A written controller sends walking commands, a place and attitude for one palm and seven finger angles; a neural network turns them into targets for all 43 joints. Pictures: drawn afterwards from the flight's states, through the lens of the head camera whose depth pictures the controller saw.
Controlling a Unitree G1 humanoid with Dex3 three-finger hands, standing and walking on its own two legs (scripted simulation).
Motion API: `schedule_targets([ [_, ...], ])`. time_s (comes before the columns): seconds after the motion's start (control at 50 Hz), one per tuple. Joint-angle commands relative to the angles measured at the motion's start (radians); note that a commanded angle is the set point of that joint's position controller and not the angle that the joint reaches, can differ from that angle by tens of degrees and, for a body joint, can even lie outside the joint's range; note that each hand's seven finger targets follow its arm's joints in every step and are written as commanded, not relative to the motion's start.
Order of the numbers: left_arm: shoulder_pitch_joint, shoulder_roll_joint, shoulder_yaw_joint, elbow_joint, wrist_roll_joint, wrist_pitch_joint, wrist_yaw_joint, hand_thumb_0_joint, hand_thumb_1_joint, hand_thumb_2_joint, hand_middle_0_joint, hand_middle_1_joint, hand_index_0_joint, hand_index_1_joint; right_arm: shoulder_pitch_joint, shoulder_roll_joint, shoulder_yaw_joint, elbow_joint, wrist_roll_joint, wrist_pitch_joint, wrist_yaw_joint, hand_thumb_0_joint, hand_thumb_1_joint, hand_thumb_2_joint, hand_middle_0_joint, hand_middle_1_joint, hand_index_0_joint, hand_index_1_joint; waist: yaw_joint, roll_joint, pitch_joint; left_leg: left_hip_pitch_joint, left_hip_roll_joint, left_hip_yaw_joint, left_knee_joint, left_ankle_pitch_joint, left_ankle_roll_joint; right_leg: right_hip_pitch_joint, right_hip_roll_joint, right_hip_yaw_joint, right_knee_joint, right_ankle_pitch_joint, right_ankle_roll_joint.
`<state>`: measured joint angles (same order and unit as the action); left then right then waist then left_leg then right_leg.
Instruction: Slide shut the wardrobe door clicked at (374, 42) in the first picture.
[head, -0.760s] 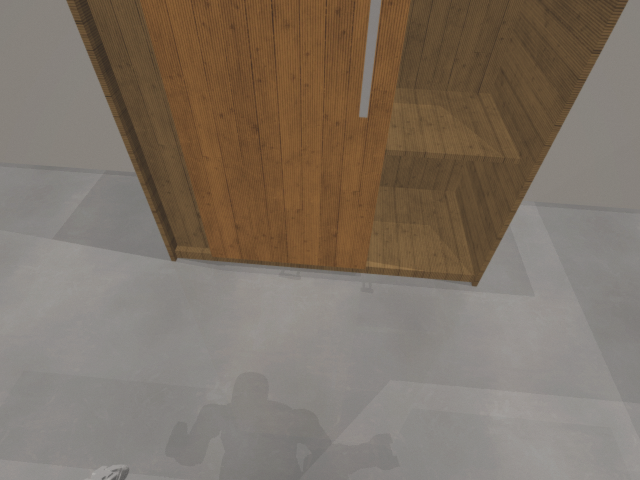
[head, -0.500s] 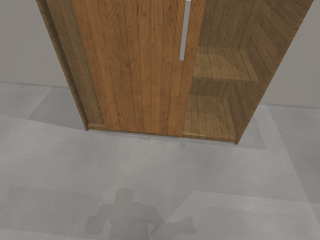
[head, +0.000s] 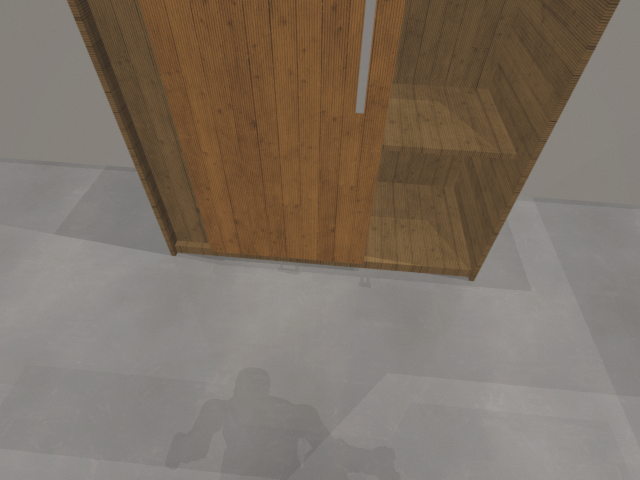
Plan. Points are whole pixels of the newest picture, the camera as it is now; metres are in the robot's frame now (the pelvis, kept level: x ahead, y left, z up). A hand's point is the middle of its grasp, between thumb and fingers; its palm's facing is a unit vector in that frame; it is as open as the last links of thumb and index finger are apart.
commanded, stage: stand and wait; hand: left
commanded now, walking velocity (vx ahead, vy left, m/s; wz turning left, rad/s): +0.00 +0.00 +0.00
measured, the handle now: (365, 53) +1.00 -0.05 +0.10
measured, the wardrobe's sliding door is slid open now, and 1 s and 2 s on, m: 0.43 0.43 0.43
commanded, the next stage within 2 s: look at it before walking up in 0.06 s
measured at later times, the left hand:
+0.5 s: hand out of the picture +0.09 +0.24 -0.15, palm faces -0.02 -0.94 -0.34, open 7.4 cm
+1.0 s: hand out of the picture +0.08 +0.23 -0.16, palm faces -0.07 -0.95 -0.32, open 7.4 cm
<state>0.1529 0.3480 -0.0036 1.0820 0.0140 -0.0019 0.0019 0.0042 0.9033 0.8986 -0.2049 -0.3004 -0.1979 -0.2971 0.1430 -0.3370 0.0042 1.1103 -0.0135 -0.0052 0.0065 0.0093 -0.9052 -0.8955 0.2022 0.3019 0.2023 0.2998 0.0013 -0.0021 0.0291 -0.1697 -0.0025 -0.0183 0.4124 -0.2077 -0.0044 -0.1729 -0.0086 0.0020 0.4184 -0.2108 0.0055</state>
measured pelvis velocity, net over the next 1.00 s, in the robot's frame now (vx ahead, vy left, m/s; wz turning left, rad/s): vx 0.01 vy -0.01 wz -0.08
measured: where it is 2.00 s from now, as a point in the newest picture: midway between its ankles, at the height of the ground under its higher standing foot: outside the picture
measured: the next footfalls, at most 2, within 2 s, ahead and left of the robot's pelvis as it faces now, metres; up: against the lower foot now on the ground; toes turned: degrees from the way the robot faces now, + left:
left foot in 1.72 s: +0.27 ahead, +0.05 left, +0.00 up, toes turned -24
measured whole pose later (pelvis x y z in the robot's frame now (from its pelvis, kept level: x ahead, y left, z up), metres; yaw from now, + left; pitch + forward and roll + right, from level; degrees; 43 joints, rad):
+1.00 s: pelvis +0.01 -0.01 +0.00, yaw -4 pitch -1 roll +0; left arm 0.18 0.31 0.01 1.03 0.02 0.04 0.01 0.00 0.90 0.90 -0.20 -0.30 -0.20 -0.30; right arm 0.11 -0.29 -0.01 1.04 -0.01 0.01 -0.02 0.01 -0.91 -0.90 0.20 0.30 0.20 0.30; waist 0.02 0.00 0.05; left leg -0.18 0.04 0.05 0.47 -0.26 -0.02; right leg -0.22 0.03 0.06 0.48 -0.23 0.00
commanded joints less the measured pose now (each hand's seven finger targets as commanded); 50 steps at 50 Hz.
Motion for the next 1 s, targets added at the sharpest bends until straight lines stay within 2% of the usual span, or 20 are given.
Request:
schedule_targets([
  [0.0, -0.056, 0.201, 0.039, -0.063, -0.004, -0.024, 0.009, 0.0, 0.9, 0.9, -0.2, -0.3, -0.2, -0.3, -0.057, -0.206, -0.045, -0.07, 0.003, -0.028, -0.015, 0.0, -0.9, -0.9, 0.2, 0.3, 0.2, 0.3, -0.003, -0.004, -0.041, -0.012, 0.107, -0.1, -0.087, 0.062, 0.035, -0.002, -0.114, 0.112, -0.091, 0.014, -0.038],
  [0.3, -0.066, 0.199, 0.04, -0.063, -0.003, -0.025, 0.008, 0.0, 0.9, 0.9, -0.2, -0.3, -0.2, -0.3, -0.071, -0.207, -0.043, -0.068, 0.003, -0.029, -0.016, 0.0, -0.9, -0.9, 0.2, 0.3, 0.2, 0.3, -0.001, 0.007, -0.052, 0.01, 0.112, -0.098, -0.094, 0.102, 0.032, 0.015, -0.112, 0.106, -0.092, 0.066, -0.035],
  [0.44, -0.061, 0.201, 0.041, -0.064, -0.004, -0.029, 0.01, 0.0, 0.9, 0.9, -0.2, -0.3, -0.2, -0.3, -0.073, -0.207, -0.041, -0.068, 0.005, -0.031, -0.018, 0.0, -0.9, -0.9, 0.2, 0.3, 0.2, 0.3, -0.001, 0.0, -0.089, 0.04, 0.116, -0.093, -0.08, 0.178, 0.031, 0.049, -0.118, 0.099, -0.081, 0.165, -0.037],
  [0.6, -0.062, 0.202, 0.04, -0.059, -0.004, -0.026, 0.01, 0.0, 0.9, 0.9, -0.2, -0.3, -0.2, -0.3, -0.083, -0.208, -0.04, -0.066, 0.006, -0.028, -0.02, 0.0, -0.9, -0.9, 0.2, 0.3, 0.2, 0.3, 0.001, 0.003, -0.058, 0.04, 0.118, -0.09, -0.097, 0.159, 0.03, 0.041, -0.116, 0.098, -0.096, 0.148, -0.035],
  [0.76, -0.061, 0.204, 0.042, -0.057, -0.005, -0.028, 0.01, 0.0, 0.9, 0.9, -0.2, -0.3, -0.2, -0.3, -0.082, -0.21, -0.04, -0.065, 0.006, -0.028, -0.02, 0.0, -0.9, -0.9, 0.2, 0.3, 0.2, 0.3, 0.0, -0.002, -0.068, 0.054, 0.119, -0.088, -0.097, 0.182, 0.027, 0.055, -0.119, 0.097, -0.101, 0.178, -0.035],
  [0.8, -0.065, 0.202, 0.044, -0.066, -0.004, -0.021, 0.008, 0.0, 0.9, 0.9, -0.2, -0.3, -0.2, -0.3, -0.074, -0.209, -0.042, -0.069, 0.004, -0.027, -0.025, 0.0, -0.9, -0.9, 0.2, 0.3, 0.2, 0.3, -0.002, 0.011, -0.055, 0.067, 0.125, -0.069, -0.085, 0.173, 0.024, 0.027, -0.111, 0.114, -0.091, 0.194, -0.039],
  [0.86, -0.005, 0.097, 0.032, -0.071, -0.004, 0.013, 0.013, 0.0, 0.9, 0.9, -0.2, -0.3, -0.2, -0.3, -0.008, -0.088, -0.028, -0.072, 0.002, -0.005, -0.03, 0.0, -0.9, -0.9, 0.2, 0.3, 0.2, 0.3, -0.006, -0.005, -0.045, 0.056, 0.128, -0.018, -0.025, 0.167, 0.005, -0.017, -0.106, 0.133, -0.036, 0.252, -0.027],
  [0.9, 0.009, 0.102, 0.04, -0.093, -0.001, 0.026, 0.011, 0.0, 0.9, 0.9, -0.2, -0.3, -0.2, -0.3, 0.009, -0.094, -0.04, -0.096, 0.001, 0.006, -0.036, 0.0, -0.9, -0.9, 0.2, 0.3, 0.2, 0.3, -0.009, -0.021, -0.027, 0.044, 0.134, 0.001, 0.003, 0.126, 0.004, -0.066, -0.099, 0.153, -0.007, 0.248, -0.031],
  [0.98, 0.02, 0.102, 0.057, -0.146, 0.003, 0.041, 0.003, 0.0, 0.9, 0.9, -0.2, -0.3, -0.2, -0.3, 0.017, -0.105, -0.063, -0.148, 0.0, 0.016, -0.039, 0.0, -0.9, -0.9, 0.2, 0.3, 0.2, 0.3, -0.012, -0.002, -0.032, 0.025, 0.162, 0.004, 0.034, 0.038, 0.018, -0.147, -0.068, 0.175, 0.064, 0.195, -0.034],
])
